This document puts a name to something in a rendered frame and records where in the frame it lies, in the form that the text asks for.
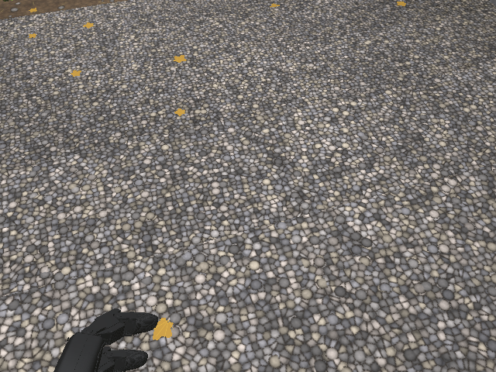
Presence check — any robot left hand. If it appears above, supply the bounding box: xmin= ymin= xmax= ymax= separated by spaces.
xmin=54 ymin=308 xmax=158 ymax=372

